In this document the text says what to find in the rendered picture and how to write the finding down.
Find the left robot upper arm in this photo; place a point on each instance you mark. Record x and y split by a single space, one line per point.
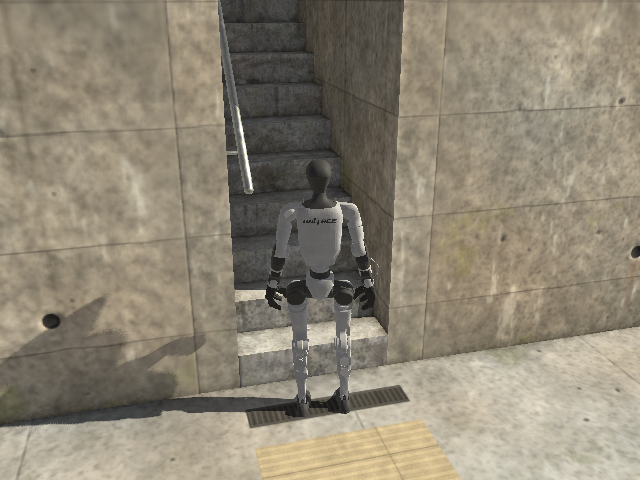
287 214

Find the right robot upper arm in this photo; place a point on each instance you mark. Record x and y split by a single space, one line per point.
351 213

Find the left robot forearm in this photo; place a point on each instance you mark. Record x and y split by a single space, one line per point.
276 269

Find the right robot thigh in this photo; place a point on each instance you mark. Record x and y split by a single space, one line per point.
343 303

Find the robot left hand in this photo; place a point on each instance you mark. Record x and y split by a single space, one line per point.
271 293

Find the robot right hand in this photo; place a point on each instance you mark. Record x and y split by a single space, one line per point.
370 294

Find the right robot forearm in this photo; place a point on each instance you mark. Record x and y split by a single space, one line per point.
364 268

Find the left robot foot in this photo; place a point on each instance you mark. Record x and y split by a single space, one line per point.
302 408

